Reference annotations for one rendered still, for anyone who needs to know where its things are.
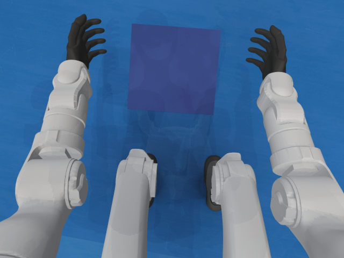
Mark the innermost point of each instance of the left robot upper arm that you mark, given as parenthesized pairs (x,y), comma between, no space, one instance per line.
(48,190)

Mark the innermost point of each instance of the right robot upper arm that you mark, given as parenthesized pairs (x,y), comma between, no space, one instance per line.
(312,207)

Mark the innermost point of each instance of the left robot hand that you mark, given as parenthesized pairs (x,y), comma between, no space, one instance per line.
(78,46)

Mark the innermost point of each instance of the right robot hand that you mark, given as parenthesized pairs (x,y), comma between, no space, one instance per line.
(275,58)

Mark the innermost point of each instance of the right robot forearm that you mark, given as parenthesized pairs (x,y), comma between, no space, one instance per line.
(292,147)

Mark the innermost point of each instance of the left robot thigh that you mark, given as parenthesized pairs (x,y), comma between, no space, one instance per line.
(126,235)

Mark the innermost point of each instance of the left robot forearm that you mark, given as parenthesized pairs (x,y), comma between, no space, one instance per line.
(61,135)

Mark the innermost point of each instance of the carton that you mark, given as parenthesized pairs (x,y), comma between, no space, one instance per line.
(173,69)

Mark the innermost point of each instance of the robot thigh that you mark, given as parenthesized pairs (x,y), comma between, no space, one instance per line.
(126,235)
(244,232)

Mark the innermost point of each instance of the right robot thigh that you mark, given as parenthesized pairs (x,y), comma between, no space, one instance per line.
(244,232)

